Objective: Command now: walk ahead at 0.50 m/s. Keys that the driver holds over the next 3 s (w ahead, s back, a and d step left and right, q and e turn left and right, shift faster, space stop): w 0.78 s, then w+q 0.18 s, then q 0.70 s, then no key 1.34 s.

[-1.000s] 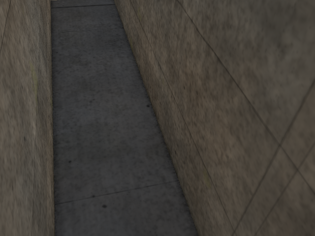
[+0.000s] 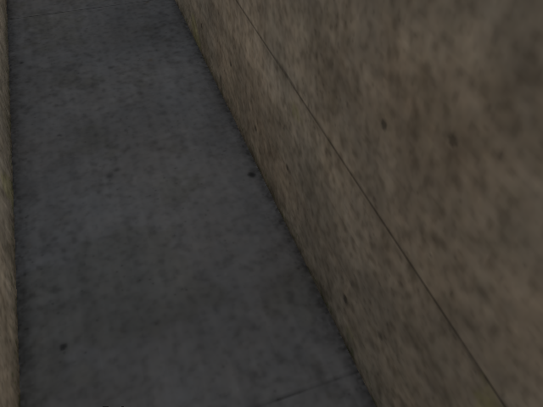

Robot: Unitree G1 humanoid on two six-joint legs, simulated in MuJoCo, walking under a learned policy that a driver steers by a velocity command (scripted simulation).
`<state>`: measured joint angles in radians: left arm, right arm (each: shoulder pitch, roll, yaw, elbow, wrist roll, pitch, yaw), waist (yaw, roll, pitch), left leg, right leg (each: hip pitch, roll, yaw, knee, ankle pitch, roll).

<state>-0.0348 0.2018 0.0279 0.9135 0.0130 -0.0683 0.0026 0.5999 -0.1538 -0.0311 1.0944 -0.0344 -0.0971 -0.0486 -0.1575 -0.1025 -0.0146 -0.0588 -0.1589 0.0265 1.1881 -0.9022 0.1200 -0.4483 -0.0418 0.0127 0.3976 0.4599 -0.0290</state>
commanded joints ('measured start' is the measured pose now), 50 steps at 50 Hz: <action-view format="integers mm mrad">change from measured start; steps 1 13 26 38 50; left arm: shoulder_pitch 457 481 472 221 510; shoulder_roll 141 99 95 81 152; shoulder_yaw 58 38 34 30 43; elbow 113 36 -62 -108 -19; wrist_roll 51 -27 -2 -9 -12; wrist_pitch -3 -49 -17 36 -50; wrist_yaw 5 46 58 33 92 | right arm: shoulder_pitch -34 -486 -372 -286 -415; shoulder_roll -97 -23 -209 -227 -130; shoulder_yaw -22 42 -14 -14 11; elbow -1 -152 -177 -98 -224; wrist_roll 1 10 10 30 -9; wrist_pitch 1 34 42 1 67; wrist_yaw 14 78 25 65 64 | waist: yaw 276 155 110 160 168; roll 0 -13 165 198 103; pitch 48 11 45 100 97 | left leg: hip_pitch -389 -282 -2 -141 -703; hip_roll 109 165 428 299 183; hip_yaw -159 -5 -448 -178 -142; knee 357 -442 -957 -1030 -36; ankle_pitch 634 985 552 817 652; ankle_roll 45 -50 171 132 -6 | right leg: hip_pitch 588 32 -207 90 488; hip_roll -30 -102 -26 22 -309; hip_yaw -18 112 12 -98 139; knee -162 -99 880 219 -191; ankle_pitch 33 -35 -862 -618 -411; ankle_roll -40 -152 -97 -22 -149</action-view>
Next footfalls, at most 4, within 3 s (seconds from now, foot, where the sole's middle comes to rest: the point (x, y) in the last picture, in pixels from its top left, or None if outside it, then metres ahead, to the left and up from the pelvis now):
0.04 right None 0.15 -0.08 -0.84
0.40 left None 0.47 0.12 -0.84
0.86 right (259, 367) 0.66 -0.07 -0.84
1.28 left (150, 296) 0.93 0.22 -0.84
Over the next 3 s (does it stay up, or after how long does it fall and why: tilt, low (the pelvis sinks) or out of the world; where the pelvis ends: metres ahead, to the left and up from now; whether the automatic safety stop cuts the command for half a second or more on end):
stays up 0.72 0.10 -0.06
